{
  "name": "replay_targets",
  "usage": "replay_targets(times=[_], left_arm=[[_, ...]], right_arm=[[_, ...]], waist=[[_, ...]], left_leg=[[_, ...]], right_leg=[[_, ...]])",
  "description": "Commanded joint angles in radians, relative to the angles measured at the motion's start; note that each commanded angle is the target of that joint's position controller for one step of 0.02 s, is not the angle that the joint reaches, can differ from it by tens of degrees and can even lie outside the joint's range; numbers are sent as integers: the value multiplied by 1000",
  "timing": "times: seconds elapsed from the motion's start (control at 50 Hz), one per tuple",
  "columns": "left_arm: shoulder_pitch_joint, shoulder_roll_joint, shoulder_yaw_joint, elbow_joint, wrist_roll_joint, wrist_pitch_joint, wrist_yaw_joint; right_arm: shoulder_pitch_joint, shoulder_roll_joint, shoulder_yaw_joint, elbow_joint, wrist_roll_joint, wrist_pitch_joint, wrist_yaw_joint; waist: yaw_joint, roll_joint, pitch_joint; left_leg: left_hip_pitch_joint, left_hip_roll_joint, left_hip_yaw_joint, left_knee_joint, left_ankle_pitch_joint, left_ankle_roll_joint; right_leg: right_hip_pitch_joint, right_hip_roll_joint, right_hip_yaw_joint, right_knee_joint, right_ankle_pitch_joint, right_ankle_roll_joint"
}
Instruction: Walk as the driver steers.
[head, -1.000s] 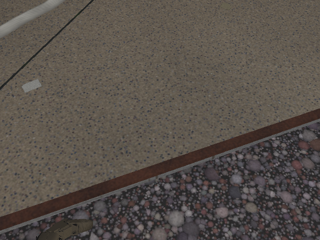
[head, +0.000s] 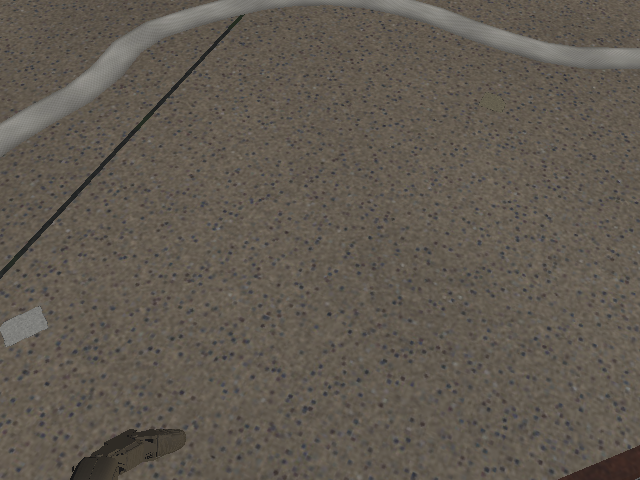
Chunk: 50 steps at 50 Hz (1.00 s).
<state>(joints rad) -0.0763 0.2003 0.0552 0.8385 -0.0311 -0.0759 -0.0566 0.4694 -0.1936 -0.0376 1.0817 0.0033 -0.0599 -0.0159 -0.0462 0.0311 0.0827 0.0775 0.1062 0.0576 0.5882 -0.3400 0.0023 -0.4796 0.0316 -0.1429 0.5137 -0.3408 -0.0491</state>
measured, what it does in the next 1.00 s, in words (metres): climbs, turning right: left foot, then right foot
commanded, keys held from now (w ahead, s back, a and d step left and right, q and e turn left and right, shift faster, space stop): w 0.28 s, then w+e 0.72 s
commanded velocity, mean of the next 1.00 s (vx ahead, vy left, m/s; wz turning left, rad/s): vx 0.50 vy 0.00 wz -0.30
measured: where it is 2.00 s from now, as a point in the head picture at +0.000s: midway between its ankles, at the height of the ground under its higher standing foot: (398, 290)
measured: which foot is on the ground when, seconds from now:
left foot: down 0.00-0.00, up 0.02-0.42, down 0.44-0.96, up 0.98-1.00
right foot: down 0.00-0.44, up 0.46-0.96, down 0.98-1.00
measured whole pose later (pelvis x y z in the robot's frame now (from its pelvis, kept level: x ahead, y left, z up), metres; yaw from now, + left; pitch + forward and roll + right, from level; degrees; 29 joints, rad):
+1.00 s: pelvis +0.50 -0.03 +0.02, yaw -20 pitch +0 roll +1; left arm 0.00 0.23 0.10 0.83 -0.03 -0.03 -0.05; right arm 0.36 -0.23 -0.09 1.03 0.01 -0.06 -0.04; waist -0.01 -0.02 0.06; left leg 0.04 0.14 0.28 0.74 -0.51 -0.06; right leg -0.50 0.02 -0.10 0.65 -0.14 -0.15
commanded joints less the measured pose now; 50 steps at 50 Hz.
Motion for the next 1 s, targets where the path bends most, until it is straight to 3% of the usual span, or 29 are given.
replay_targets(times=[0.02,0.04,0.06,0.08,0.12,0.14,0.18,0.22,0.28,0.38,0.4,0.42,0.44,0.46,0.48,0.5,0.52,0.54,0.58,0.66,0.7,0.78,0.84,0.86,0.9,0.94,0.96,0.98,1.0], left_arm=[[519,182,63,123,10,25,28],[424,161,53,101,26,16,32],[294,118,38,86,32,-4,26],[240,68,23,89,36,-23,22],[208,40,14,110,41,-26,22],[220,50,14,125,39,-24,26],[237,90,17,142,38,-17,38],[252,124,23,141,37,-11,53],[274,154,30,142,38,-19,66],[310,170,40,163,11,-7,63],[292,171,40,162,12,0,65],[262,163,37,154,17,5,68],[239,127,25,138,29,8,72],[264,3,-4,100,27,8,67],[304,10,3,90,-3,-7,61],[301,66,19,84,-35,-12,55],[256,98,27,66,-34,-8,51],[258,91,32,68,-22,-1,57],[272,96,43,85,-22,22,62],[181,64,43,60,-6,44,50],[135,58,43,41,0,47,40],[3,40,29,-13,7,47,17],[-57,37,22,-43,2,45,-2],[-62,41,23,-51,0,45,-7],[-29,70,35,-62,-1,46,-12],[138,140,68,-40,-6,50,-7],[300,198,100,-2,-7,51,2],[433,267,133,35,-4,60,24],[384,342,133,27,-2,53,31]], right_arm=[[12,-89,-10,-66,32,-45,24],[-130,-144,-29,-131,73,-57,19],[-201,-146,-31,-168,74,-54,14],[-225,-134,-37,-166,51,-41,3],[-155,-71,-37,-141,34,-7,-1],[-136,-47,-35,-135,32,9,2],[-180,-57,-37,-162,26,27,4],[-274,-77,-34,-199,16,30,7],[-356,-91,-36,-205,10,24,18],[-406,-115,-53,-217,12,16,23],[-338,-125,-64,-199,13,13,23],[-200,-149,-85,-153,11,9,21],[5,-205,-114,-79,7,4,17],[44,-279,-120,-62,-13,-4,12],[-37,-246,-95,-87,-39,-33,25],[-157,-183,-72,-119,-25,-47,30],[-232,-118,-53,-126,-11,-52,34],[-274,-102,-46,-118,-13,-55,34],[-277,-66,-37,-97,-24,-62,22],[-160,-107,-42,-69,-35,-70,-14],[-131,-121,-44,-69,-36,-63,-26],[-92,-150,-53,-79,-23,-54,-41],[-53,-164,-65,-72,-10,-39,-37],[-55,-173,-70,-73,-5,-33,-34],[-82,-201,-80,-83,9,-24,-31],[-129,-237,-90,-101,22,-12,-29],[-168,-246,-91,-113,28,-10,-24],[-178,-224,-85,-132,10,-17,-24],[-132,-59,-46,-188,-26,-44,-15]], waist=[[208,-100,-541],[190,-95,-395],[133,-53,-245],[95,-51,-196],[23,-80,-139],[4,-98,-107],[-13,-121,-54],[-12,-125,-34],[-12,-123,-63],[-26,-126,-36],[-65,-134,-55],[-133,-133,-108],[-210,-42,-214],[-145,244,-214],[-71,260,-226],[-20,173,-154],[5,106,-94],[37,83,-76],[59,85,-51],[27,7,-35],[18,9,-25],[-20,20,17],[-34,17,53],[-25,26,56],[19,65,22],[121,114,-68],[210,96,-154],[260,8,-233],[113,-253,-272]], left_leg=[[-716,-89,-173,828,-188,45],[-774,-51,-190,863,-147,67],[-771,-1,-168,773,-66,75],[-714,28,-149,711,-40,77],[-589,38,-121,660,-32,69],[-575,31,-95,667,-35,62],[-653,42,-92,674,16,43],[-725,50,-68,570,58,18],[-616,29,-23,381,161,3],[-553,-6,13,165,70,9],[-470,-31,37,104,46,13],[-299,-76,72,35,41,18],[-22,-56,6,4,18,38],[116,158,-411,-181,-213,126],[27,272,-801,-390,-306,215],[-76,326,-701,-408,-364,226],[-176,290,-536,-415,-312,198],[-238,245,-409,-429,-221,158],[-288,185,-204,-452,-32,112],[-176,175,-32,-451,264,119],[-132,172,27,-451,315,122],[-94,179,130,-475,339,122],[-5,201,180,-436,417,123],[15,206,197,-410,493,120],[41,212,224,-311,830,110],[45,209,233,-84,1128,95],[-24,176,244,125,1092,67],[-282,133,225,428,723,17],[-700,-77,119,771,-226,-36]], right_leg=[[1060,-420,687,-163,111,-264],[880,-406,616,-229,58,-243],[685,-357,478,-270,97,-201],[559,-314,377,-291,146,-162],[350,-261,259,-333,119,-131],[279,-264,239,-363,98,-134],[218,-290,235,-406,58,-148],[213,-285,200,-429,51,-145],[215,-255,119,-431,137,-121],[354,-301,145,-374,151,-125],[351,-293,138,-295,188,-118],[305,-254,112,-139,298,-99],[167,-171,70,178,338,-60],[-168,-40,80,553,-130,-5],[-290,12,256,801,-181,-20],[-346,-55,280,891,-97,-46],[-332,-114,247,881,-1,-57],[-291,-149,242,844,69,-55],[-210,-181,248,754,133,-38],[-299,-164,254,643,240,-13],[-337,-152,239,543,300,3],[-293,-144,133,306,377,12],[-290,-130,80,207,323,-15],[-266,-120,60,182,288,-29],[-156,-68,5,159,206,-66],[43,5,-29,153,120,-111],[271,44,-24,63,188,-147],[565,-33,154,42,174,-190],[790,-257,690,-47,71,-333]])
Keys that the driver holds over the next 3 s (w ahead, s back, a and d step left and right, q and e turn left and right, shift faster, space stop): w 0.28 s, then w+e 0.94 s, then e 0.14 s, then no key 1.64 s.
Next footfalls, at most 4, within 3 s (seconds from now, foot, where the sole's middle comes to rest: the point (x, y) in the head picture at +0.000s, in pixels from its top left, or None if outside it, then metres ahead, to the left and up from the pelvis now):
0.44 left None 0.36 0.15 -0.72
0.98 right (384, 374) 0.62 -0.15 -0.72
1.46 left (371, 243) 0.96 -0.15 -0.72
1.78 right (447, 316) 0.75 -0.30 -0.72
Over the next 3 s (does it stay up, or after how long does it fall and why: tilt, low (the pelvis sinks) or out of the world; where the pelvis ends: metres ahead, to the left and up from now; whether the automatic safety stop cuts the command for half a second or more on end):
stays up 0.82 -0.22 0.05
